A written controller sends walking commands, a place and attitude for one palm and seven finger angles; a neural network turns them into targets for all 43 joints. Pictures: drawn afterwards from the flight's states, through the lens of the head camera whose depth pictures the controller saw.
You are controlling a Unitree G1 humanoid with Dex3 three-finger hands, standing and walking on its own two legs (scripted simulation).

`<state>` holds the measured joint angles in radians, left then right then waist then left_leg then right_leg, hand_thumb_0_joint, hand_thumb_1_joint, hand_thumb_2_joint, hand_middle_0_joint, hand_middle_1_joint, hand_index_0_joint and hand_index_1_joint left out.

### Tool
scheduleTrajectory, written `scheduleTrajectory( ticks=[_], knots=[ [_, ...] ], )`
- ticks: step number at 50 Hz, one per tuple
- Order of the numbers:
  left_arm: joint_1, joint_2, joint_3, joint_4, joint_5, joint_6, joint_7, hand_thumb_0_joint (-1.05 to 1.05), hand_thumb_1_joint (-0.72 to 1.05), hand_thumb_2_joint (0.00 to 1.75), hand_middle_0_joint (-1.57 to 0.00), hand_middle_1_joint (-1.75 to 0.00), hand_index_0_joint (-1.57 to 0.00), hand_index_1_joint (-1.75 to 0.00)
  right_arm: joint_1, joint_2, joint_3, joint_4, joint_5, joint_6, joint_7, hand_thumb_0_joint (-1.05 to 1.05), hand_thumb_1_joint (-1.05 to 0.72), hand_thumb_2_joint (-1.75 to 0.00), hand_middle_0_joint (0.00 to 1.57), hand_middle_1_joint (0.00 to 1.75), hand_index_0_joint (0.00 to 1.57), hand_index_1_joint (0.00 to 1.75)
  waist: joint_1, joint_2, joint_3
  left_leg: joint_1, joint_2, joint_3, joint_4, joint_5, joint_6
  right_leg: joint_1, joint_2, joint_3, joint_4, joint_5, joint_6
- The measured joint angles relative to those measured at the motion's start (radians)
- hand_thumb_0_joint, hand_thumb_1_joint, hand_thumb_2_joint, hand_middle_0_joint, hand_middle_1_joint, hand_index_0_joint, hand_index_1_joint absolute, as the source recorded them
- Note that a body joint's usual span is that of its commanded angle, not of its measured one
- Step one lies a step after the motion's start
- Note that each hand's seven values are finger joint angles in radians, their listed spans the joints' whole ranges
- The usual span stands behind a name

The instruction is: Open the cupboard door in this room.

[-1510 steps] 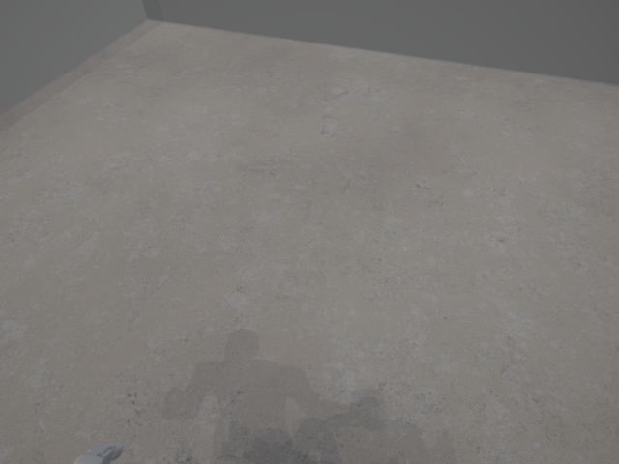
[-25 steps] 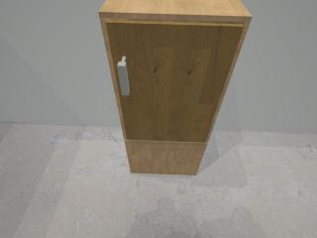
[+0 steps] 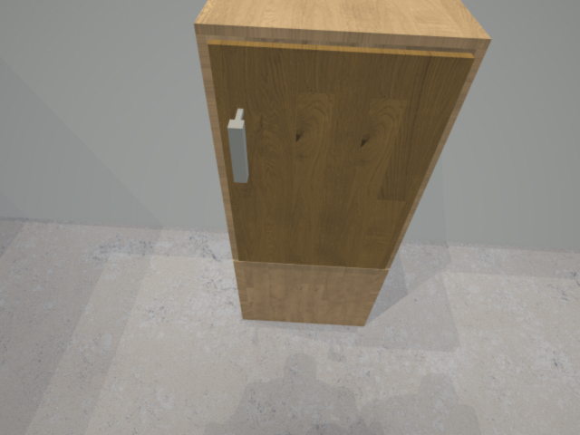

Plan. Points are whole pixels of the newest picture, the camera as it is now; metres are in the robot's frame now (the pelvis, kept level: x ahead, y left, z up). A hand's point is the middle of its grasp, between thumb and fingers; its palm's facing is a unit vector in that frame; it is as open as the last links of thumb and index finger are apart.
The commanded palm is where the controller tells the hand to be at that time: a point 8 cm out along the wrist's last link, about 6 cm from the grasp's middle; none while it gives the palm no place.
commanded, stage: come to a stop and stand still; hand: left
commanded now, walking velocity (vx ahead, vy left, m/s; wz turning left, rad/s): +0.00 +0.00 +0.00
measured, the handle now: (240, 145) +0.58 +0.13 +0.07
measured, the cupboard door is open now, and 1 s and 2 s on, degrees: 0 0 0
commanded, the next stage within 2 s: look again from close up in 0.32 s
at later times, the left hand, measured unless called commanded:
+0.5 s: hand out of the picture +0.06 +0.20 -0.17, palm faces -0.02 -0.97 -0.26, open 7.4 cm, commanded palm none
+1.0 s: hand out of the picture +0.05 +0.18 -0.17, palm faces -0.01 -0.97 -0.23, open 7.4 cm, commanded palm none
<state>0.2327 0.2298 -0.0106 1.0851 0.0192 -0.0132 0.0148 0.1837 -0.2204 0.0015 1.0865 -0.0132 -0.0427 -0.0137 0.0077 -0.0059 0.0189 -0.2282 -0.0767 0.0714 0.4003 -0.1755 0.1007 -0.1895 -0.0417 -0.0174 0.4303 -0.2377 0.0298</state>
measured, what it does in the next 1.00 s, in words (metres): stands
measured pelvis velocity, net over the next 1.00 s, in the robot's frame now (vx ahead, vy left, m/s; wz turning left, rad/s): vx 0.03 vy -0.02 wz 0.01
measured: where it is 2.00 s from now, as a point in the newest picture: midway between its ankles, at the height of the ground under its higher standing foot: outside the picture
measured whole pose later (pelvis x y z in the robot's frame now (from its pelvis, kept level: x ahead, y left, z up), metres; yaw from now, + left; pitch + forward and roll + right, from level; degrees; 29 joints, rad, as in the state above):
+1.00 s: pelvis +0.03 -0.02 +0.00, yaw +0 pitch +0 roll +0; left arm 0.22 0.23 -0.02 1.11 0.01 -0.01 0.02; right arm 0.18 -0.22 0.02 1.15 -0.01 -0.04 -0.02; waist 0.01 -0.02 0.02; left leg -0.17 -0.06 0.05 0.37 -0.21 0.07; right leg -0.12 -0.02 -0.03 0.39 -0.27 0.01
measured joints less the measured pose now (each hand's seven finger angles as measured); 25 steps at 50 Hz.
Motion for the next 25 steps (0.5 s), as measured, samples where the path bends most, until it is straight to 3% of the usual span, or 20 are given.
scheduleTrajectory(
  ticks=[25],
  knots=[
    [-0.034, 0.029, 0.0, 0.007, -0.003, 0.006, -0.002, 0.01, 0.91, 0.9, -0.2, -0.3, -0.2, -0.3, -0.013, -0.036, 0.007, 0.039, 0.002, 0.004, -0.005, 0.0, -0.91, -0.9, 0.2, 0.29, 0.2, 0.3, -0.002, -0.008, 0.004, 0.049, 0.002, -0.009, -0.023, -0.024, -0.013, 0.051, 0.004, -0.006, -0.026, -0.024, -0.005]
  ],
)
